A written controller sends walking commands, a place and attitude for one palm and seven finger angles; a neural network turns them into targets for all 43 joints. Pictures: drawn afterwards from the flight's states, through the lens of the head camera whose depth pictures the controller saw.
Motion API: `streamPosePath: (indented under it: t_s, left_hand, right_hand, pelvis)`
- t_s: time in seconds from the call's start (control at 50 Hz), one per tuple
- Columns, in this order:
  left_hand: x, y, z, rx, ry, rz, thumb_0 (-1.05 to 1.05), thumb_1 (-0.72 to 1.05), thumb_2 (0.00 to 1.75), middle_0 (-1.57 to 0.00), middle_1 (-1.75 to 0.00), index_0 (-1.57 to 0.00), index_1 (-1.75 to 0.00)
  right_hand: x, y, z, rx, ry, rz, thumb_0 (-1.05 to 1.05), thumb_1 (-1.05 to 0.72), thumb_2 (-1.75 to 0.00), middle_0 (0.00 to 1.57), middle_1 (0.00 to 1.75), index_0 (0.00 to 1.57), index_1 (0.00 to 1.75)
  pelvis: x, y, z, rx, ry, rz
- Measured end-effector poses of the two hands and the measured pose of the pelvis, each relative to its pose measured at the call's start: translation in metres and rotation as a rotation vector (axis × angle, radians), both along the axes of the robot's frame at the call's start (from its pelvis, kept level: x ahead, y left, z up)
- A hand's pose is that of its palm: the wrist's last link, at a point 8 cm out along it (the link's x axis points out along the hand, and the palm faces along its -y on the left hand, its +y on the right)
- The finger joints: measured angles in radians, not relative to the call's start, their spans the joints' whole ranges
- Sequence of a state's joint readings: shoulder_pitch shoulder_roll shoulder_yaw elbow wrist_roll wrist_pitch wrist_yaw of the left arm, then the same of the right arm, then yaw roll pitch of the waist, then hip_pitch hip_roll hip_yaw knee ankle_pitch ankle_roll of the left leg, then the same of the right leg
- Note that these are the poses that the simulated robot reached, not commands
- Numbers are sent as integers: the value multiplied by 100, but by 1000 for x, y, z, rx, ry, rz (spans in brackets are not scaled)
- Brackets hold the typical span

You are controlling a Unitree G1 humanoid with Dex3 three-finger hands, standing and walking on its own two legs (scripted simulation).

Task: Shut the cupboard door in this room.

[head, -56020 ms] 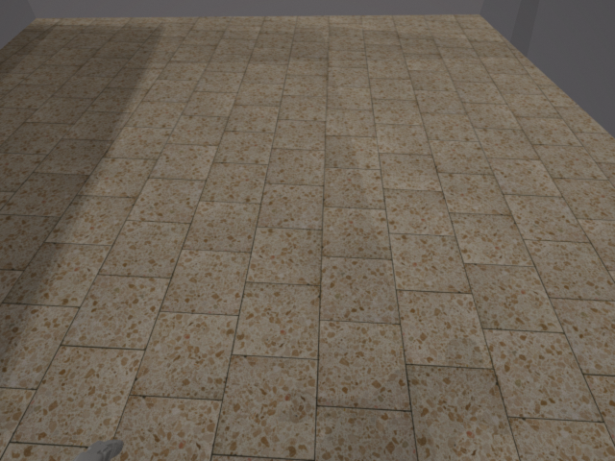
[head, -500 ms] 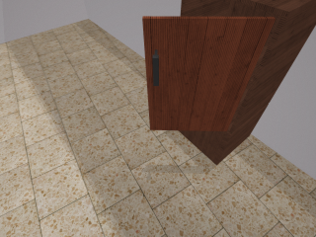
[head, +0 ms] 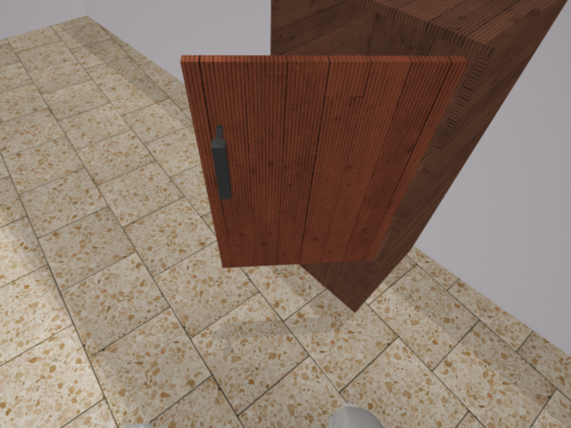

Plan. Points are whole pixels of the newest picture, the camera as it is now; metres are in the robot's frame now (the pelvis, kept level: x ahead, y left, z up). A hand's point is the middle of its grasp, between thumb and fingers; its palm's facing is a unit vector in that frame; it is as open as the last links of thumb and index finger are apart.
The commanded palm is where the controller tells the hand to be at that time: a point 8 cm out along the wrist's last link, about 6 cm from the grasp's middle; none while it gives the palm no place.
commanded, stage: come to a stop and stand still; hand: left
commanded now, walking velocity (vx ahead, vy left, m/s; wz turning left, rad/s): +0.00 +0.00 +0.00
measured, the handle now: (222, 163) +0.52 +0.13 +0.04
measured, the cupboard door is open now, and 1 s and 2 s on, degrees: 49 49 49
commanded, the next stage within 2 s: look again from close up in 1.30 s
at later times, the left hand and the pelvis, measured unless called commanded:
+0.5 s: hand out of the picture +0.13 +0.17 -0.18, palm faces +0.08 -0.97 -0.23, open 7.3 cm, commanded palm none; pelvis +0.05 -0.03 -0.01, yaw +2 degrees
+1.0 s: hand out of the picture +0.00 +0.15 -0.18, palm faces +0.02 -0.98 -0.17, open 7.4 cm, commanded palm none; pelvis +0.02 -0.02 +0.00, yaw +0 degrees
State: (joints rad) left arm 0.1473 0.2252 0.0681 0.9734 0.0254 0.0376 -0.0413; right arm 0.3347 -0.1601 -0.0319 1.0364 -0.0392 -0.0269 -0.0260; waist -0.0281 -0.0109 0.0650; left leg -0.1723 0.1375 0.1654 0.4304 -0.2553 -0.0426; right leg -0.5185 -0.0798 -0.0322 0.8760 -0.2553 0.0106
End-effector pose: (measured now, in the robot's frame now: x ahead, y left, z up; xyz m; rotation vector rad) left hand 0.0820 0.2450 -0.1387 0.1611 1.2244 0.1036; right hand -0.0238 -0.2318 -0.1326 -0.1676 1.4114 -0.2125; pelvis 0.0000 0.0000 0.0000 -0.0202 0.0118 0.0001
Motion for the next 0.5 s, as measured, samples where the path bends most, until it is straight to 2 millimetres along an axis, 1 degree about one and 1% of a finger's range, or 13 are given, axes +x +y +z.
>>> streamPosePath:
  t_s: [0.06, 0.1, 0.14, 0.18, 0.24, 0.28, 0.3, 0.36, 0.42, 0.46, 0.5]
  left_hand:
    - [43, -17, 5, 26, -43, -37, 0, 91, 90, -19, -30, -20, -30]
    - [66, -31, 2, 49, -74, -53, 0, 91, 90, -20, -30, -20, -30]
    - [81, -45, -2, 70, -90, -53, 0, 91, 90, -20, -30, -20, -30]
    - [87, -60, 0, 71, -78, -60, 0, 91, 90, -20, -30, -20, -30]
    - [86, -76, 3, 57, -56, -42, 0, 91, 90, -20, -30, -20, -30]
    - [81, -82, 4, 45, -45, -19, 0, 90, 90, -20, -30, -20, -30]
    - [79, -81, 5, 45, -48, 4, 0, 91, 90, -20, -30, -20, -30]
    - [70, -72, 6, 53, -48, 39, -1, 92, 90, -20, -30, -21, -30]
    - [56, -57, 3, 60, -34, 59, -1, 92, 90, -20, -30, -21, -30]
    - [46, -45, -2, 61, -22, 71, -1, 91, 90, -20, -30, -21, -30]
    - [34, -32, -10, 57, -9, 85, 0, 91, 90, -20, -30, -20, -30]
  right_hand:
    - [0, -16, -9, 27, 54, -43, 1, -90, -90, 21, 30, 21, 30]
    - [6, -30, -20, 42, 83, -63, 1, -90, -90, 21, 30, 21, 30]
    - [16, -45, -32, 52, 105, -70, 1, -90, -90, 21, 30, 21, 30]
    - [34, -56, -35, 47, 103, -72, 1, -90, -90, 21, 30, 21, 30]
    - [67, -68, -31, 32, 59, -47, 1, -91, -90, 20, 30, 20, 30]
    - [91, -73, -26, 22, 19, -18, 1, -91, -90, 20, 30, 20, 30]
    - [104, -75, -24, 16, -4, -2, 1, -91, -90, 20, 30, 20, 30]
    - [139, -76, -16, 3, -77, 46, 1, -91, -90, 20, 30, 20, 30]
    - [169, -70, -8, -10, -156, 85, 1, -91, -90, 20, 30, 20, 30]
    - [183, -62, -2, -19, -205, 109, 1, -91, -90, 20, 30, 20, 30]
    - [190, -52, 2, -30, -248, 129, 1, -91, -90, 20, 30, 20, 30]
  pelvis:
    - [22, -18, -4, 7, 1, -3]
    - [39, -34, -13, 27, -2, -2]
    - [51, -45, -21, 29, -2, -3]
    - [58, -50, -19, 26, -5, 1]
    - [63, -54, -12, 44, -10, 9]
    - [64, -55, -8, 50, -10, 13]
    - [64, -55, -6, 51, -9, 17]
    - [62, -52, -4, 47, -4, 28]
    - [58, -47, -5, 39, -2, 35]
    - [55, -41, -7, 33, -2, 38]
    - [53, -34, -11, 24, -4, 37]
